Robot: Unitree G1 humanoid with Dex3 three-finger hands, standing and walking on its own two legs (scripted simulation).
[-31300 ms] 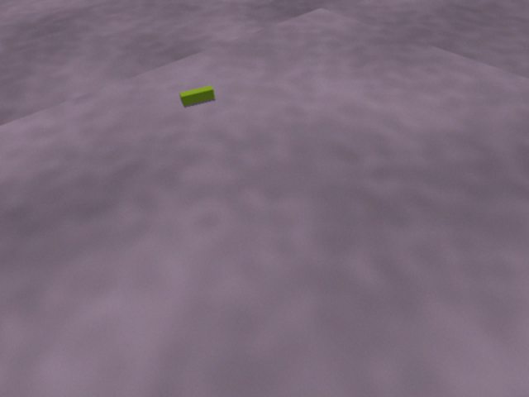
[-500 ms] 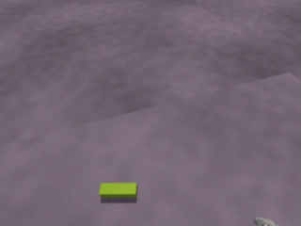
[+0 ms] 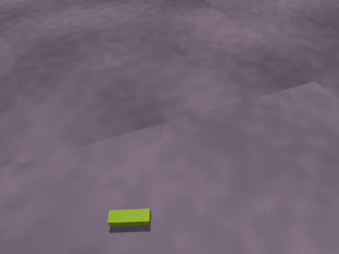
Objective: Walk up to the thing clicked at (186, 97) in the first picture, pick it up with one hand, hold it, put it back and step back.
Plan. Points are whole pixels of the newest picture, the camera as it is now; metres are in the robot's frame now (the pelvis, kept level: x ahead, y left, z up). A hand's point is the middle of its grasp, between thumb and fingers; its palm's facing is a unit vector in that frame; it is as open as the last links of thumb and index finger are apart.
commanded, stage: walk up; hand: left
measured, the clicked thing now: (130, 217) +0.46 +0.26 -0.75
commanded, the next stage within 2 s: stand in 0.38 s
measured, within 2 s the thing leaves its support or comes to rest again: neither
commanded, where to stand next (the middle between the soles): +0.05 +0.01 m, yaw -1 degrees
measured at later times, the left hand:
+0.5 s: hand out of the picture +0.08 +0.25 -0.16, palm faces -0.01 -0.94 -0.33, open 7.4 cm
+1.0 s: hand out of the picture +0.10 +0.25 -0.15, palm faces -0.01 -0.94 -0.34, open 7.4 cm
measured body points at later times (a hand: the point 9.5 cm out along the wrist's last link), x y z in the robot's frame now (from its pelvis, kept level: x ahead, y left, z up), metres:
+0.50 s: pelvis +0.01 +0.00 +0.00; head +0.01 +0.00 +0.45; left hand +0.08 +0.30 -0.13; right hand +0.08 -0.30 -0.14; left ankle +0.02 +0.13 -0.75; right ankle +0.00 -0.12 -0.75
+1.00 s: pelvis +0.03 +0.00 +0.00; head +0.04 -0.01 +0.45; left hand +0.10 +0.30 -0.13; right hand +0.11 -0.30 -0.14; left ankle +0.02 +0.13 -0.75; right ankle +0.00 -0.12 -0.75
